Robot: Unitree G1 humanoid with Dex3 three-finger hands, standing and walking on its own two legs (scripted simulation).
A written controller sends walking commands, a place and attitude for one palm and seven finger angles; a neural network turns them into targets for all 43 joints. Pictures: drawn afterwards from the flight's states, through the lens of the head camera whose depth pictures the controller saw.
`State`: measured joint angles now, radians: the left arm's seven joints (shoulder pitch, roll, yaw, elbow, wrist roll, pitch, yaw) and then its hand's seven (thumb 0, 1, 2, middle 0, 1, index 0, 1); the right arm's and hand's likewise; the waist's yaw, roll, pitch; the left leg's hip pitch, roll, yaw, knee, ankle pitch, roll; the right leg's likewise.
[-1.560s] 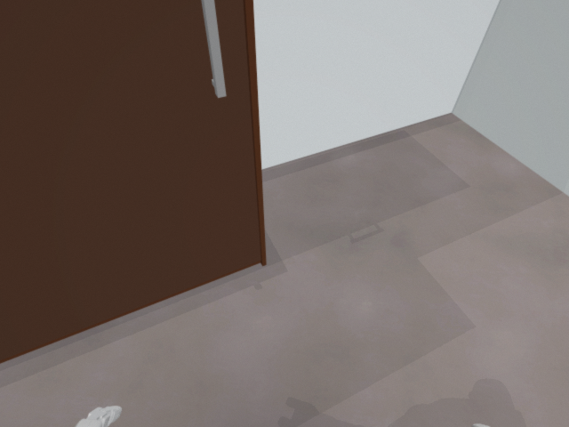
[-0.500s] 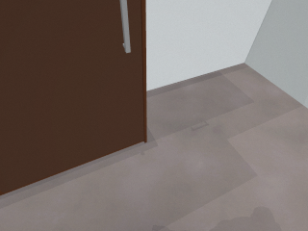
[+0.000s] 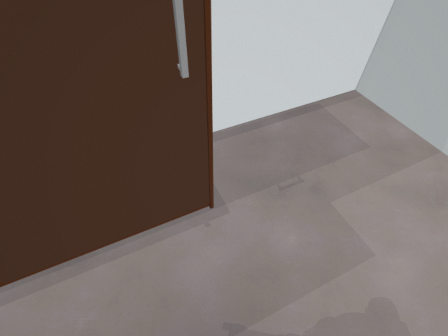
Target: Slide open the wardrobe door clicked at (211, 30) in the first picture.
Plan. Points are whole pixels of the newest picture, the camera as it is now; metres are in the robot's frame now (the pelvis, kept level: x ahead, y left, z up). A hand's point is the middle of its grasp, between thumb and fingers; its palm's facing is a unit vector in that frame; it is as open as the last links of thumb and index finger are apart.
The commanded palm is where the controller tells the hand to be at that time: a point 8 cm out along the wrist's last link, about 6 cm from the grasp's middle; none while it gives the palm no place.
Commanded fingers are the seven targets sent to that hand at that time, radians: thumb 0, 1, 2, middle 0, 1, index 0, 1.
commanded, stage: turn to face it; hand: right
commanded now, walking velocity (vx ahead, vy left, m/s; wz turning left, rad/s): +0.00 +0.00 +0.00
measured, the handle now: (177, 26) +0.79 +0.17 +0.19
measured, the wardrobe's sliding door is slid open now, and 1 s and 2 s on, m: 0.00 0.00 0.00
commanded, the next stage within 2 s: take the last steps up to it in 1.00 s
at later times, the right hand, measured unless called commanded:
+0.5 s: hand out of the picture +0.07 -0.18 -0.18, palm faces -0.14 +0.95 -0.28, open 7.4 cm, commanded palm none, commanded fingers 0.00 -0.90 -0.90 0.20 0.30 0.20 0.30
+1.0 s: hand out of the picture +0.07 -0.15 -0.17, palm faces -0.27 +0.93 -0.23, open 7.4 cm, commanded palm none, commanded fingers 0.00 -0.90 -0.90 0.20 0.30 0.20 0.30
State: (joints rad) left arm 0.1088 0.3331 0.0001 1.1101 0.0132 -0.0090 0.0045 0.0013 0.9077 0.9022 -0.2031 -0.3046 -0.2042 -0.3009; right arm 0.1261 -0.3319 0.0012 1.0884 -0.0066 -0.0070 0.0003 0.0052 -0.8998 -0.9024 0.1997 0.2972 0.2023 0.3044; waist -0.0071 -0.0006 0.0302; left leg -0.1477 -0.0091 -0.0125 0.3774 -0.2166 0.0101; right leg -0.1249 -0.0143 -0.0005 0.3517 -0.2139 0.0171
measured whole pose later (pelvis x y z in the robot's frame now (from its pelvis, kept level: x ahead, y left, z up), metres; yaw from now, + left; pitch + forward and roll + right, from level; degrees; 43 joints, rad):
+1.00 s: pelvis -0.04 +0.02 +0.00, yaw +22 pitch +1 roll -1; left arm 0.16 0.23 0.06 0.98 0.02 0.05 0.03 0.00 0.91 0.90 -0.20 -0.30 -0.20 -0.30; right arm 0.27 -0.18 -0.06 0.94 -0.02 0.03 -0.01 0.00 -0.90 -0.90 0.20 0.30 0.20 0.30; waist -0.04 -0.01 0.01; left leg -0.28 -0.14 -0.14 0.39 -0.11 0.08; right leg -0.40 -0.03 0.04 0.88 -0.38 0.05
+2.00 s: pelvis +0.17 +0.01 -0.03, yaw +25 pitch +1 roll +2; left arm 0.19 0.19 0.07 0.98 0.03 -0.04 -0.04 0.00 0.91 0.90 -0.20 -0.30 -0.20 -0.30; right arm 0.41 -0.16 -0.06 1.14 -0.03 -0.04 -0.01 0.00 -0.91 -0.90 0.20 0.30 0.20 0.30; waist -0.03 0.03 0.04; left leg -0.02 0.13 0.13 0.49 -0.45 -0.09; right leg -0.46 -0.10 -0.12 0.64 -0.17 -0.01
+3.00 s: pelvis +0.28 -0.01 +0.00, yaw +26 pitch +0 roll +1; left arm 0.26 0.14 0.03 1.04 0.04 0.01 0.04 0.00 0.93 0.90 -0.20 -0.30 -0.20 -0.30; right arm 0.25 -0.21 -0.07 1.06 -0.02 0.05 -0.01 0.00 -0.91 -0.90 0.20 0.30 0.20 0.30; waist -0.02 0.04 -0.02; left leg -0.39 0.02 0.00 0.78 -0.34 -0.02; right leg -0.16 -0.02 -0.03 0.45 -0.28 -0.02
